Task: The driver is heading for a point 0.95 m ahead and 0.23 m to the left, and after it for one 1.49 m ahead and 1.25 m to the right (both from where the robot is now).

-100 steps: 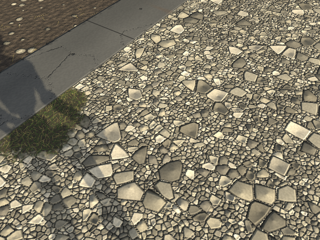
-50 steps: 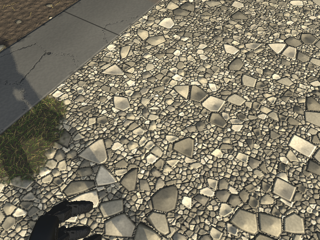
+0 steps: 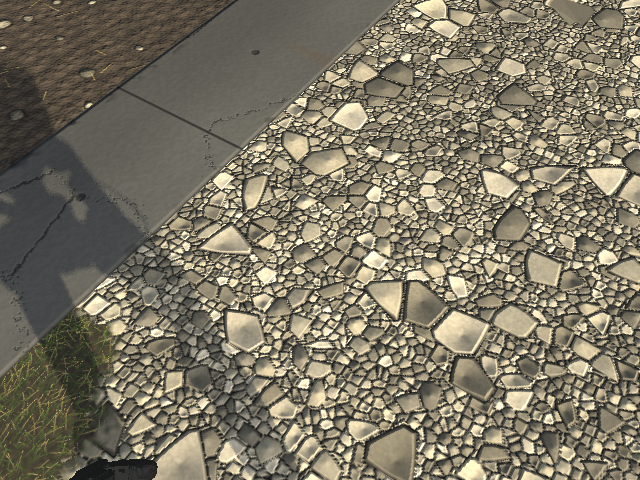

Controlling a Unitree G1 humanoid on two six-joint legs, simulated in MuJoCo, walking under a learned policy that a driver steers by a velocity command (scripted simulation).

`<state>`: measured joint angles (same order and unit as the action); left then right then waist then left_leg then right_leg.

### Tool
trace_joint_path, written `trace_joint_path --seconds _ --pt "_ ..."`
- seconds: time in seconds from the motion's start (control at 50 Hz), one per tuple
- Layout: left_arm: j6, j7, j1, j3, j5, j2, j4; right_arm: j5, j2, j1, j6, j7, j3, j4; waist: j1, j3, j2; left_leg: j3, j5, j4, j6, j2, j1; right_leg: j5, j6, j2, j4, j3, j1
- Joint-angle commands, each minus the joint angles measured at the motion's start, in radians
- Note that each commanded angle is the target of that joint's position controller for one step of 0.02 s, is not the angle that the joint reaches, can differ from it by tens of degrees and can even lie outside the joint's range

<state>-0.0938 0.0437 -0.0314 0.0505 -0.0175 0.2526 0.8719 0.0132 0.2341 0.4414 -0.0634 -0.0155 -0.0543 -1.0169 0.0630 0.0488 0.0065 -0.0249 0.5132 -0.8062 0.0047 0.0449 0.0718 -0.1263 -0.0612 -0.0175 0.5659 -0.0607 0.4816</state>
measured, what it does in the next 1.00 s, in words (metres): walks ahead: left foot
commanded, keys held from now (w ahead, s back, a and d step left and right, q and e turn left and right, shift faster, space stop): w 0.88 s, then w+q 0.12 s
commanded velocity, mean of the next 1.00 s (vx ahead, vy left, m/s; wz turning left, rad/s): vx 0.50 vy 0.00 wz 0.02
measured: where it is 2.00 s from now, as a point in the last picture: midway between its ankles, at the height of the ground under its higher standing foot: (268, 213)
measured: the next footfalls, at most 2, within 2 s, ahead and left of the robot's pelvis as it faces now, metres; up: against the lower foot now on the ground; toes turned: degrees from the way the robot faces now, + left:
left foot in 0.48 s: +0.46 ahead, +0.14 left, +0.00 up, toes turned +3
right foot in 1.04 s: +0.76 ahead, -0.11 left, +0.00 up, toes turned +1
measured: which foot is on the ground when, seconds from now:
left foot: up 0.00-0.46, down 0.48-1.00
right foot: down 0.00-0.48, up 0.50-1.00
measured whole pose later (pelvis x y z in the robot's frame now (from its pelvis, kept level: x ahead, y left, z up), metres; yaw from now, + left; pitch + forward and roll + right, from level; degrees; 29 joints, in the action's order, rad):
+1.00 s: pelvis +0.56 +0.02 +0.01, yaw +1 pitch +2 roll +2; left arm -0.09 0.03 -0.02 0.04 -0.02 0.24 0.89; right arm 0.02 0.25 0.39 -0.07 -0.01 -0.06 -0.99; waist 0.08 0.02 -0.03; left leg 0.03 0.33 -0.23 -0.02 -0.04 -0.07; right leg 0.01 -0.03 0.06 0.50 0.02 0.55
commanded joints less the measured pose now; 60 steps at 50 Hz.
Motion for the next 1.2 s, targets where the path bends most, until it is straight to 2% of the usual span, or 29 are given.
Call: trace_joint_path --seconds 0.02,0.04,0.06,0.08,0.14,0.2,0.28,0.4,0.44,0.48,0.5,0.52,0.54,0.56,0.58,0.62,0.66,0.72,0.84,0.94,1.0,1.02,1.04,1.06,1.08,1.1,1.12,1.14,1.2 --pt "0.005 -0.012 0.316 0.041 -0.002 0.156 0.055 0.039 0.144 -0.054 -0.064 0.008 -0.024 0.112 -0.170 -0.229 -0.170 -0.085 -0.026 -0.543 -0.049 0.003 0.698 -0.218 -0.209 0.350 -0.286 0.594 -0.753" --pt "-0.001 -0.011 0.234 0.033 0.003 0.134 0.037 0.033 0.147 -0.100 -0.069 -0.001 -0.026 0.119 -0.133 -0.158 -0.076 -0.059 -0.126 -0.500 -0.052 0.057 0.652 -0.092 -0.188 0.317 -0.310 0.483 -0.596" --pt "-0.006 -0.008 0.188 0.027 0.013 0.107 0.031 0.016 0.141 -0.122 -0.065 -0.009 -0.035 0.122 -0.103 -0.106 -0.050 -0.050 -0.183 -0.448 -0.049 0.086 0.604 -0.002 -0.179 0.282 -0.336 0.399 -0.470" --pt "-0.010 -0.007 0.172 0.020 0.025 0.085 0.036 0.010 0.119 -0.099 -0.054 -0.010 -0.036 0.121 -0.068 -0.098 -0.070 -0.059 -0.220 -0.416 -0.050 0.111 0.537 0.034 -0.173 0.255 -0.364 0.343 -0.394" --pt "-0.017 -0.015 0.200 0.021 0.018 0.095 0.066 0.008 0.071 -0.110 -0.025 -0.011 -0.033 0.135 -0.040 -0.045 -0.078 -0.043 -0.250 -0.314 -0.032 0.131 0.521 0.079 -0.189 0.238 -0.435 0.261 -0.295" --pt "-0.015 -0.036 0.250 0.027 0.017 0.131 0.083 -0.007 0.082 -0.234 -0.019 -0.009 -0.033 0.183 -0.060 -0.001 -0.050 -0.030 -0.398 -0.144 -0.002 0.134 0.613 0.143 -0.188 0.231 -0.462 0.212 -0.310" --pt "-0.007 -0.045 0.315 0.027 0.008 0.149 0.099 -0.003 0.057 -0.386 -0.028 0.012 -0.015 0.222 -0.106 0.021 -0.044 0.021 -0.601 0.127 -0.006 0.083 0.557 0.170 -0.146 0.186 -0.470 0.125 -0.326" --pt "0.020 -0.050 0.423 0.035 -0.003 0.171 0.148 0.010 0.084 -0.527 -0.037 0.048 -0.007 0.286 -0.133 0.043 -0.049 0.019 -0.527 0.279 -0.045 0.045 0.587 0.227 -0.127 0.271 -0.379 0.138 -0.545" --pt "0.030 -0.053 0.401 0.041 -0.002 0.188 0.144 0.010 0.118 -0.470 -0.039 0.054 -0.019 0.280 -0.086 -0.001 -0.075 0.041 -0.452 0.299 -0.073 0.011 0.479 0.413 -0.104 0.279 -0.295 0.130 -0.583" --pt "0.041 -0.053 0.371 0.032 0.005 0.165 0.129 0.004 0.194 -0.197 -0.037 0.045 -0.060 0.198 0.048 -0.173 -0.064 0.072 -0.471 0.308 -0.128 -0.027 0.086 0.600 -0.059 0.198 0.026 0.065 -0.487" --pt "0.038 -0.054 0.403 0.013 0.021 0.113 0.103 -0.013 0.268 -0.033 -0.034 0.035 -0.079 0.165 0.076 -0.323 0.066 -0.192 -0.439 0.295 -0.208 0.179 -0.249 0.297 -0.018 0.116 0.365 0.015 -0.221" --pt "0.014 -0.043 0.504 -0.020 0.015 -0.001 0.111 -0.012 0.297 -0.004 -0.033 0.045 -0.079 0.149 0.018 -0.434 0.305 -0.655 -0.263 0.446 -0.342 0.358 -0.482 -0.424 0.024 -0.055 0.643 0.082 0.101" --pt "-0.007 -0.037 0.429 0.006 -0.009 0.117 0.111 -0.004 0.199 -0.036 -0.036 0.045 -0.051 0.159 0.043 -0.368 0.196 -0.654 -0.172 0.493 -0.300 0.327 -0.444 -0.448 0.007 0.003 0.746 0.187 0.208" --pt "-0.021 -0.034 0.343 0.016 -0.029 0.154 0.084 -0.003 0.169 -0.123 -0.039 0.042 -0.040 0.175 0.027 -0.226 0.148 -0.502 -0.232 0.514 -0.260 0.297 -0.305 -0.357 -0.008 0.052 0.745 0.162 0.254" --pt "-0.026 -0.041 0.298 0.016 -0.026 0.145 0.079 -0.011 0.156 -0.197 -0.041 0.042 -0.035 0.189 -0.003 -0.154 0.061 -0.397 -0.332 0.542 -0.243 0.262 -0.162 -0.265 -0.007 0.101 0.700 0.138 0.218" --pt "-0.006 -0.046 0.304 0.025 -0.007 0.119 0.086 -0.027 0.113 -0.254 -0.048 0.047 -0.022 0.191 -0.062 -0.096 0.054 -0.266 -0.460 0.601 -0.227 0.206 0.013 -0.174 0.000 0.154 0.611 0.142 0.117" --pt "0.017 -0.048 0.321 0.022 -0.003 0.079 0.092 -0.020 0.115 -0.240 -0.054 0.049 -0.022 0.177 -0.082 -0.082 0.059 -0.210 -0.489 0.648 -0.238 0.189 0.069 -0.150 0.014 0.165 0.547 0.132 0.085" --pt "0.029 -0.052 0.226 0.025 0.008 0.083 0.058 -0.019 0.152 -0.194 -0.053 0.032 -0.031 0.152 -0.071 -0.030 0.045 -0.154 -0.506 0.695 -0.245 0.183 0.074 -0.028 0.041 0.175 0.407 0.124 0.179" --pt "0.015 -0.037 0.032 0.015 0.009 0.057 0.000 -0.007 0.168 -0.103 -0.040 0.010 -0.032 0.106 -0.016 0.013 0.050 -0.040 -0.493 0.713 -0.200 0.138 0.049 0.241 0.060 0.128 0.080 0.077 0.158" --pt "0.000 -0.014 -0.089 0.010 0.002 0.070 -0.057 0.004 0.174 -0.028 -0.018 0.005 -0.039 0.057 0.007 0.052 0.050 -0.076 -0.531 0.638 -0.199 0.197 -0.086 0.165 0.040 0.103 -0.042 0.089 0.179" --pt "-0.018 -0.007 -0.010 0.027 -0.002 0.118 -0.048 0.009 0.201 -0.061 -0.004 -0.002 -0.050 0.063 -0.056 0.003 0.083 -0.115 -0.672 0.535 -0.176 0.216 -0.110 0.067 0.017 0.066 -0.089 0.074 0.023" --pt "-0.022 -0.011 0.100 0.045 0.000 0.148 -0.016 0.009 0.195 -0.085 0.000 -0.002 -0.047 0.070 -0.117 -0.060 0.083 -0.092 -0.805 0.420 -0.154 0.177 -0.083 0.063 -0.002 0.039 -0.114 0.049 -0.139" --pt "-0.025 -0.021 0.284 0.070 0.010 0.205 0.033 0.000 0.158 -0.091 0.000 -0.002 -0.033 0.085 -0.189 -0.192 0.060 -0.053 -0.775 0.200 -0.121 0.115 0.037 0.083 -0.042 0.087 -0.070 0.090 -0.422" --pt "-0.021 -0.031 0.438 0.095 0.028 0.303 0.057 -0.012 0.066 -0.013 -0.010 0.003 -0.006 0.113 -0.189 -0.367 -0.128 0.022 -0.425 -0.180 -0.048 -0.018 0.391 0.014 -0.154 0.343 -0.067 0.421 -0.830" --pt "-0.012 -0.028 0.461 0.082 0.019 0.264 0.069 0.009 0.036 0.030 -0.027 0.004 0.005 0.104 -0.177 -0.464 -0.300 -0.054 0.083 -0.404 -0.029 -0.094 0.589 -0.140 -0.230 0.455 -0.221 0.750 -0.926" --pt "-0.012 -0.029 0.393 0.058 0.012 0.184 0.056 0.034 0.144 -0.041 -0.036 0.004 -0.024 0.113 -0.180 -0.324 -0.202 -0.115 0.047 -0.499 -0.041 -0.029 0.674 -0.236 -0.182 0.416 -0.258 0.656 -0.807" --pt "-0.012 -0.033 0.314 0.045 0.012 0.140 0.037 0.041 0.160 -0.108 -0.037 0.002 -0.030 0.135 -0.160 -0.211 -0.156 -0.084 -0.041 -0.498 -0.054 0.023 0.696 -0.231 -0.141 0.388 -0.281 0.515 -0.668" --pt "-0.015 -0.030 0.243 0.035 0.016 0.109 0.032 0.033 0.150 -0.138 -0.031 -0.004 -0.034 0.140 -0.129 -0.133 -0.102 -0.072 -0.122 -0.453 -0.054 0.060 0.656 -0.175 -0.119 0.351 -0.325 0.414 -0.523" --pt "-0.024 -0.030 0.173 0.029 0.031 0.077 0.040 0.024 0.089 -0.108 0.008 -0.003 -0.041 0.141 -0.060 -0.058 -0.124 -0.078 -0.227 -0.368 -0.053 0.115 0.537 -0.052 -0.099 0.293 -0.415 0.216 -0.327"
Keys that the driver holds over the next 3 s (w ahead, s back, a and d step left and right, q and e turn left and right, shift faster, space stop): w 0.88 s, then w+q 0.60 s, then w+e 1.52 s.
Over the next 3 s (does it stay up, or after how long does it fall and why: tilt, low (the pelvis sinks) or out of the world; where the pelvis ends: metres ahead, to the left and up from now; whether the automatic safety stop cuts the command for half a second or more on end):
stays up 1.65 0.08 0.02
